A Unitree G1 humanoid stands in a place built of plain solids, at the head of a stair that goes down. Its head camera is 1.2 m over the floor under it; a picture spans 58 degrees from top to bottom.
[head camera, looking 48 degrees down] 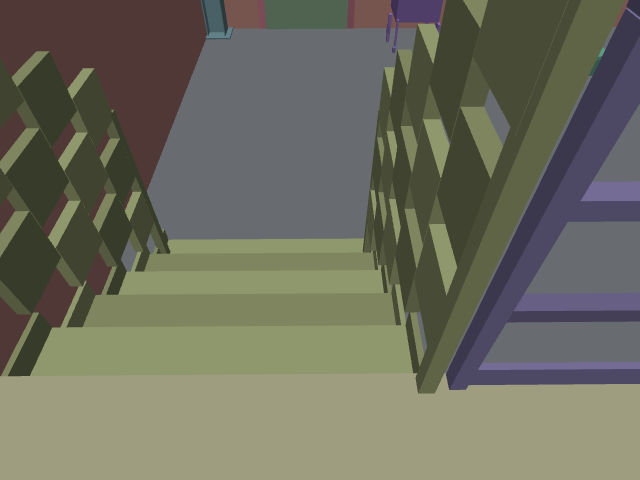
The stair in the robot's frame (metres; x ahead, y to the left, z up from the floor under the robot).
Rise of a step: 0.17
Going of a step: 0.26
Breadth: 1.32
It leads straight ahead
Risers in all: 6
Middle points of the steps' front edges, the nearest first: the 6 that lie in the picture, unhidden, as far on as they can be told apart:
0.55 0.33 0.00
0.82 0.33 -0.17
1.08 0.33 -0.35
1.34 0.33 -0.52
1.61 0.33 -0.69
1.87 0.34 -0.87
